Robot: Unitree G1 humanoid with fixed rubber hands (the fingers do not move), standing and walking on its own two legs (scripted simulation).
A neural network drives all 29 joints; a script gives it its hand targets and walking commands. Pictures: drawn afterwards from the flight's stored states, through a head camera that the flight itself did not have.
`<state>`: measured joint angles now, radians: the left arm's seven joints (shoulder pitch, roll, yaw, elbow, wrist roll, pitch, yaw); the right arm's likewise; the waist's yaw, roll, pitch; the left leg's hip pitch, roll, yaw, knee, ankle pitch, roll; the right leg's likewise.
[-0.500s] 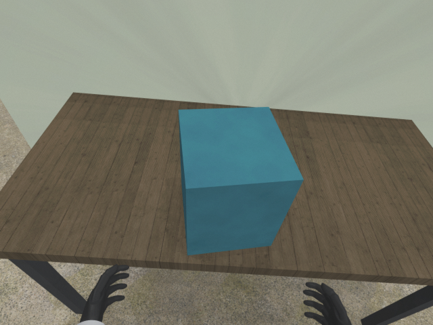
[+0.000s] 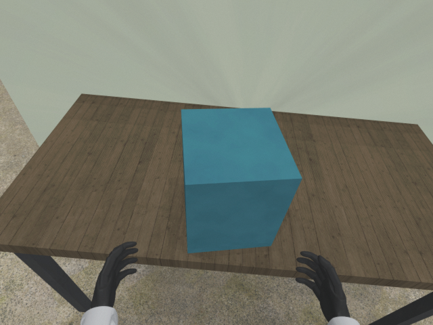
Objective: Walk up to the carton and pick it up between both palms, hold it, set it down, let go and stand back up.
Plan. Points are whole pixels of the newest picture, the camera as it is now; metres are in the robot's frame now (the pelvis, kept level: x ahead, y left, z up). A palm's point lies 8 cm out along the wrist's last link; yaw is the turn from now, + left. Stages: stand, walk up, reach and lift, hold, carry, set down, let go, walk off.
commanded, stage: reach and lift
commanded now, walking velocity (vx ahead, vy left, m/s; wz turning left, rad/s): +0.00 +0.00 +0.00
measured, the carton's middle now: (228, 181) +0.42 +0.00 +0.02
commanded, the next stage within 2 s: none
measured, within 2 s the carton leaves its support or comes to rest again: neither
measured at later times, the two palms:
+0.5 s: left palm (105, 240) +0.24 +0.21 +0.05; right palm (329, 253) +0.25 -0.19 +0.04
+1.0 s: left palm (110, 190) +0.30 +0.21 +0.11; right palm (328, 199) +0.33 -0.18 +0.09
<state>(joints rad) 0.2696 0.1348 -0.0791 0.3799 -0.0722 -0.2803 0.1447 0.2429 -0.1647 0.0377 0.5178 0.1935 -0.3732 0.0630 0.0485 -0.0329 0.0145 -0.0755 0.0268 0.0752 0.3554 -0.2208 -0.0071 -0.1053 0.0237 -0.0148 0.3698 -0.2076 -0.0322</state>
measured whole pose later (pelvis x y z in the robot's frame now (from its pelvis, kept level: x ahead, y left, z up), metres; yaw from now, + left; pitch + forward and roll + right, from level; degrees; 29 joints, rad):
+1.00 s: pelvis -0.01 -0.01 +0.00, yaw -1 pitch -1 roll +0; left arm -0.20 0.14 0.14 -0.08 -0.11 0.54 0.08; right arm -0.29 -0.28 0.07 0.25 0.35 0.19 -0.11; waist 0.05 -0.01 0.05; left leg -0.11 0.04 0.08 0.29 -0.17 -0.01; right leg -0.14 0.04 0.01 0.30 -0.15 -0.04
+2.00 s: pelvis +0.00 +0.00 +0.00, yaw +1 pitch +5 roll -1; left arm -0.90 0.28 0.10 0.61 -0.16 0.53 0.11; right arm -1.03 -0.37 0.07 0.96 0.43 0.30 -0.07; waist 0.07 0.01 -0.07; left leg -0.27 0.03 0.02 0.36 -0.19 -0.01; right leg -0.25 0.05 -0.02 0.28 -0.13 -0.03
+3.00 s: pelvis -0.02 -0.01 -0.01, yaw +1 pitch +17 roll -1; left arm -0.92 0.08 0.23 1.24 -0.02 -0.25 0.12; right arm -0.96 -0.16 -0.09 1.29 0.14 -0.17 -0.09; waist 0.07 0.01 -0.20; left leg -0.61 0.03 0.01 0.52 -0.21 -0.01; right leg -0.60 0.04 -0.03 0.47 -0.18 -0.04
